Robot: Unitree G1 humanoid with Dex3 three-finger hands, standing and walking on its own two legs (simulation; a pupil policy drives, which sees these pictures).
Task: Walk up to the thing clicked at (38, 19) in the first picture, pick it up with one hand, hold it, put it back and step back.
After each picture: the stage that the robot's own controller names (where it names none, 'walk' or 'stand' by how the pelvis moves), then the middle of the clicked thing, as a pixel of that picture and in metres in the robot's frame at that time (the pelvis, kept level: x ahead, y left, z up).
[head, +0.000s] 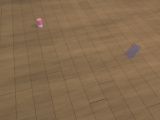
stand; (39, 23) +1.81 +0.58 -0.72
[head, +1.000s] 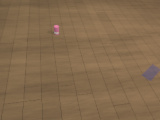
walk; (56, 30) +1.72 +0.27 -0.70
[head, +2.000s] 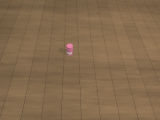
walk; (69, 49) +1.16 +0.12 -0.70
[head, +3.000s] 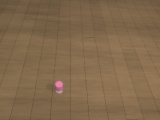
walk; (59, 87) +0.75 +0.15 -0.71
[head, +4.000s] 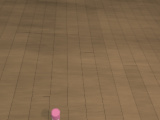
walk; (55, 115) +0.52 +0.13 -0.71
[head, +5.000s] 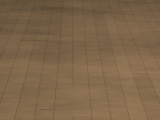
stand; out of the picture +0.41 +0.15 -0.71
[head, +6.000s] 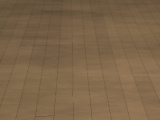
stand; out of the picture +0.36 +0.16 -0.71
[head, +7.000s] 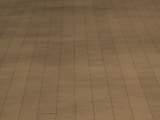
stand; out of the picture +0.36 +0.19 -0.71
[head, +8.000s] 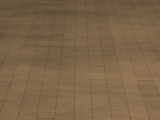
stand; out of the picture +0.33 +0.17 -0.72
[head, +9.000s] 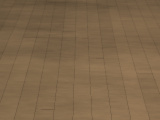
stand; out of the picture +0.36 +0.17 -0.72
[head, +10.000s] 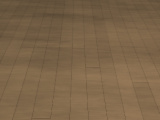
stand; out of the picture +0.36 +0.18 -0.71
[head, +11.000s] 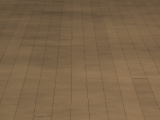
stand; out of the picture +0.37 +0.17 -0.73
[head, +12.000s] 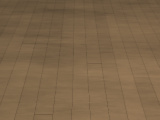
stand; out of the picture +0.37 +0.17 -0.73
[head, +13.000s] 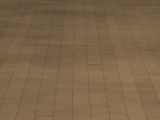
stand; out of the picture +0.37 +0.17 -0.73
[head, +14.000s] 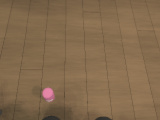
go down; (48, 95) +0.41 +0.17 -0.55
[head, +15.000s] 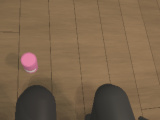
go down; (30, 63) +0.46 +0.20 -0.31
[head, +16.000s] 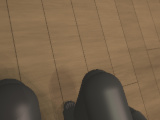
close in; out of the picture +0.45 +0.24 -0.25
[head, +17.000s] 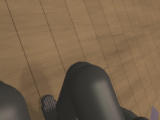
close; out of the picture +0.44 +0.26 -0.23
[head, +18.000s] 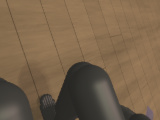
lift; out of the picture +0.41 +0.24 -0.23
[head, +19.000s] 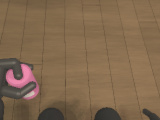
lift; (24, 82) +0.34 +0.19 -0.02
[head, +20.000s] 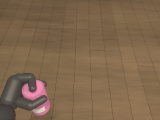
hold; (37, 98) +0.30 +0.16 -0.01
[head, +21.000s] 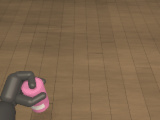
hold; (36, 95) +0.32 +0.17 +0.00
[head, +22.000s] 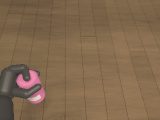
crouch; (32, 87) +0.35 +0.17 -0.04
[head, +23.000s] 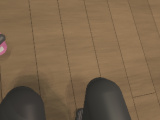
lower; out of the picture +0.48 +0.23 -0.10
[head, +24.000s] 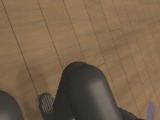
lower; out of the picture +0.44 +0.28 -0.23
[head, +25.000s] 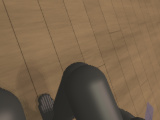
lower; out of the picture +0.44 +0.27 -0.24
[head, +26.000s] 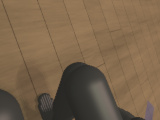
lower; out of the picture +0.44 +0.28 -0.24
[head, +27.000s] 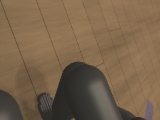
lower; out of the picture +0.44 +0.28 -0.24
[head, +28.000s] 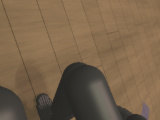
open; out of the picture +0.44 +0.26 -0.24
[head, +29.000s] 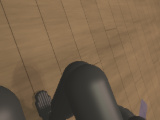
rise; out of the picture +0.43 +0.26 -0.24
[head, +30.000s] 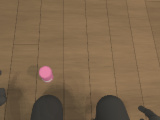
walk; (46, 74) +0.45 +0.18 -0.43
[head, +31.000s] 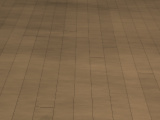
stand; out of the picture +0.38 +0.14 -0.66
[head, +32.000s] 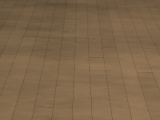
stand; out of the picture +0.39 +0.16 -0.66
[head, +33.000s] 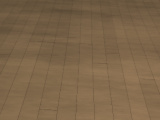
stand; out of the picture +0.40 +0.14 -0.71
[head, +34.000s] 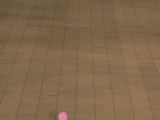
walk; (63, 118) +0.42 +0.12 -0.71
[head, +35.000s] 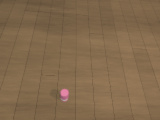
walk; (64, 95) +0.57 +0.08 -0.71
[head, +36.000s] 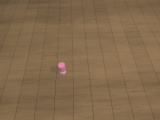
walk; (62, 68) +0.88 +0.25 -0.70
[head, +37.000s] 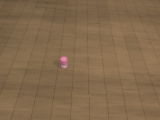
stand; (64, 62) +1.04 +0.16 -0.71
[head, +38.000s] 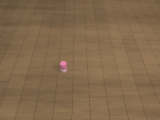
stand; (63, 66) +1.04 +0.18 -0.73
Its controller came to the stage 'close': yes
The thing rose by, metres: 0.71
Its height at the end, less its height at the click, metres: +0.00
